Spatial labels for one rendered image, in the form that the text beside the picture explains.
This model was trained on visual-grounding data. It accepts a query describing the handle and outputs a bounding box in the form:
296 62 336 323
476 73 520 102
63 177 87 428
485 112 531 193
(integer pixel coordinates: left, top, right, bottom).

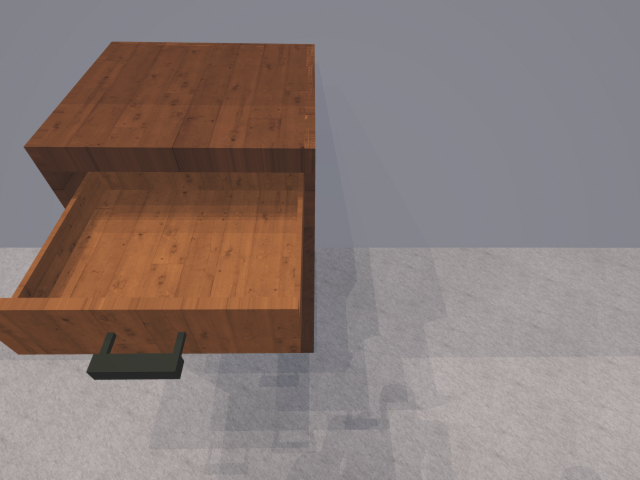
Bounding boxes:
86 332 186 380

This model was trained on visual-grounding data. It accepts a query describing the cabinet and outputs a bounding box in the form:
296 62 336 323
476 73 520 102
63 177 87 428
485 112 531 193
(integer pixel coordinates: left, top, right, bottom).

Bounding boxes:
24 42 315 354

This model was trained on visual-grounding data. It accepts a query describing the drawer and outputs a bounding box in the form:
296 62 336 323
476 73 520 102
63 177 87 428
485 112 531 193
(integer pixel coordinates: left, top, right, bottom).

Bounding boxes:
0 172 304 355

